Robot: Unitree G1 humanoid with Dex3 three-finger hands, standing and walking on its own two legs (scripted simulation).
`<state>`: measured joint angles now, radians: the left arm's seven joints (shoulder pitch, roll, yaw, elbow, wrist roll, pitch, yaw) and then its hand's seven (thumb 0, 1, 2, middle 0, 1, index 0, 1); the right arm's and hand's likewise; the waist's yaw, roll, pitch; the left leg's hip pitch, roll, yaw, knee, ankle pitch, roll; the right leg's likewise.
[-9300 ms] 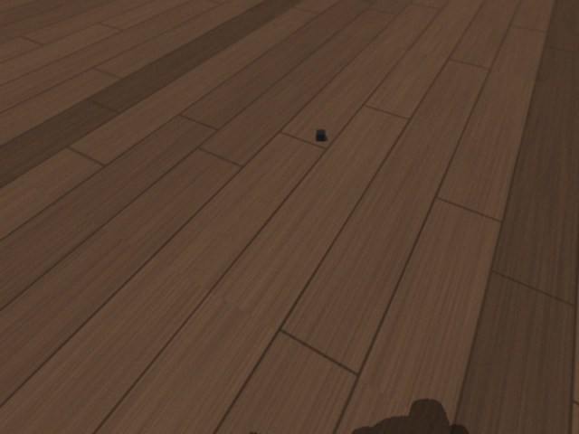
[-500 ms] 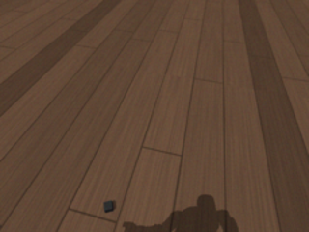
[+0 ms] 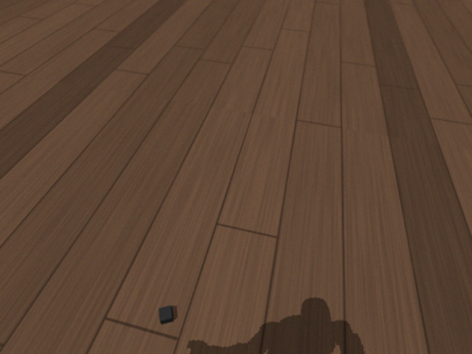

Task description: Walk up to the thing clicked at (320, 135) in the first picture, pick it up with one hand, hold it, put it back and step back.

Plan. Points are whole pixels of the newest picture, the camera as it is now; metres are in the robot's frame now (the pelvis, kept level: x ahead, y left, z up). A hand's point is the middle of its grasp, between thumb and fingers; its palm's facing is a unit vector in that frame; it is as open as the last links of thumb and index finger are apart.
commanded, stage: stand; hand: left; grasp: from above
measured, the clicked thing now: (166, 314) +0.39 +0.25 -0.76
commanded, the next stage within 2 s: rise first in 0.26 s
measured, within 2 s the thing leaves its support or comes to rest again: neither
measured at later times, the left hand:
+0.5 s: hand out of the picture +0.11 +0.25 -0.16, palm faces +0.04 -0.94 -0.33, open 7.8 cm
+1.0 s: hand out of the picture +0.12 +0.26 -0.24, palm faces -0.13 -0.87 -0.47, open 13.8 cm
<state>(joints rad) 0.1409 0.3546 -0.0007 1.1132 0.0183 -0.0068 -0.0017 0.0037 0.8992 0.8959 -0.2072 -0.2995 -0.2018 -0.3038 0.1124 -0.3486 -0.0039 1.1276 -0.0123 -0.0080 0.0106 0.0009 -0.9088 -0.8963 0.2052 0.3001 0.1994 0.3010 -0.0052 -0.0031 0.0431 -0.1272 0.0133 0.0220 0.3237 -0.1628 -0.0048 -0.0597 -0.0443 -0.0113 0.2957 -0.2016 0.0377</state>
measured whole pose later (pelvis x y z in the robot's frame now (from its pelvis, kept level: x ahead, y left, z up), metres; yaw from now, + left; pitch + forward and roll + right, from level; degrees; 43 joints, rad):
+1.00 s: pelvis -0.02 -0.01 -0.09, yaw +0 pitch +17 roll -2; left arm 0.15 0.33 0.18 0.66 0.26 0.10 0.00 0.00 -0.45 0.96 -0.13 -0.98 -0.11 -1.00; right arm 0.19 -0.24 -0.05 0.62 0.00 -0.10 -0.01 0.01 -0.89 -0.89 0.20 0.30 0.20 0.30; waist -0.02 0.00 -0.09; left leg -0.92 0.04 -0.02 1.10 -0.48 -0.01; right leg -0.84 -0.02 -0.02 1.08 -0.53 0.02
